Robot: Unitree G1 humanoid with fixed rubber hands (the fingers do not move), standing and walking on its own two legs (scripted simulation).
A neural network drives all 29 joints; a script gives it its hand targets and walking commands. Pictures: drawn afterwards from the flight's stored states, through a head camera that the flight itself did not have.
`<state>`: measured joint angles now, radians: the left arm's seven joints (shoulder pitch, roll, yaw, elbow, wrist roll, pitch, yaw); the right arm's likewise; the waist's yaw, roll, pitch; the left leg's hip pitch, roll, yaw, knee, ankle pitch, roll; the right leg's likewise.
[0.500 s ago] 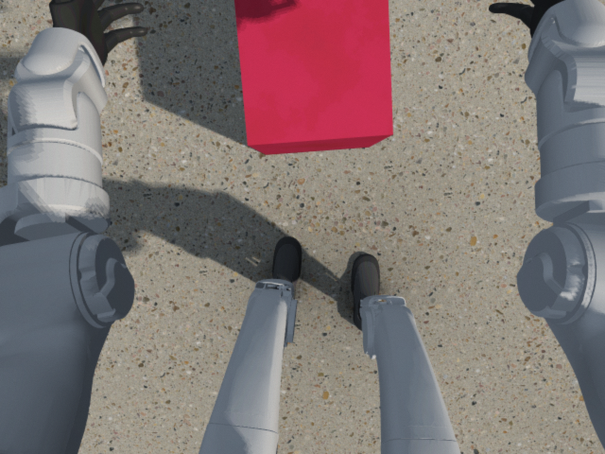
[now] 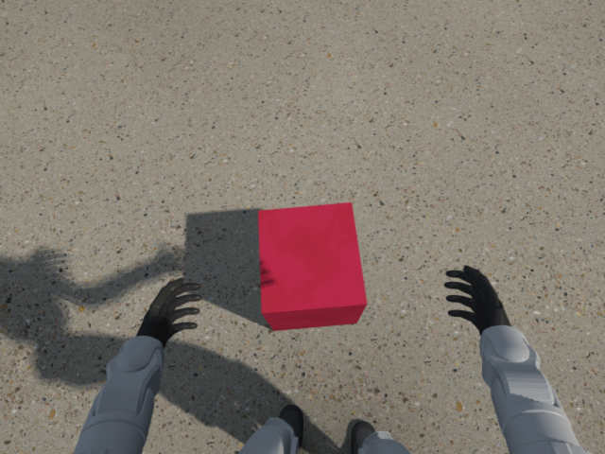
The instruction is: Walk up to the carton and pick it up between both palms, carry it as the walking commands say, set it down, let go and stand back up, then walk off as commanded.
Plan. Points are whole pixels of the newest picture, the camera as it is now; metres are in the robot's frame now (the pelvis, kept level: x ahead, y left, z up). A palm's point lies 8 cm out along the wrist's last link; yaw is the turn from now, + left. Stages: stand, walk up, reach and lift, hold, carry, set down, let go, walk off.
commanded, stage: let go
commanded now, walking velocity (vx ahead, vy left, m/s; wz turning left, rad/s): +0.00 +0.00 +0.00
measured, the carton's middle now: (310, 270) +0.54 +0.05 -0.62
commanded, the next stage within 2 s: stand in 0.80 s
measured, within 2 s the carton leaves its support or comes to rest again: neither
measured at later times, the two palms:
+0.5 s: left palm (160, 418) +0.17 +0.20 -0.05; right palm (568, 441) +0.17 -0.26 -0.04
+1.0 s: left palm (96, 405) +0.18 +0.29 -0.06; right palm (578, 430) +0.19 -0.28 -0.05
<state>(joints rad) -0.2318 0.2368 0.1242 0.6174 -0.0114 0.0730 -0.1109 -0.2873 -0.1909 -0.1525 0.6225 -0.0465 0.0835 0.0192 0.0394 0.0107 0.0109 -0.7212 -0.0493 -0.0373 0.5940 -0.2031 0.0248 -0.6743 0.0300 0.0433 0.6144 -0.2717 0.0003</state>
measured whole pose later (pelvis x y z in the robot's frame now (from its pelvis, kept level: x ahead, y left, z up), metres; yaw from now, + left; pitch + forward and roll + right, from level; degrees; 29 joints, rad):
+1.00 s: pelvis +0.05 +0.01 +0.01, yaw -1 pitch +0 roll +0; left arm 0.27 0.34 0.05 0.60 0.04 0.06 -0.01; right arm 0.22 -0.30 -0.07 0.66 -0.04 0.02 0.01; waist 0.00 -0.03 -0.05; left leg -0.20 -0.06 -0.01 0.51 -0.30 0.05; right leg -0.15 0.01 0.06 0.51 -0.35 0.01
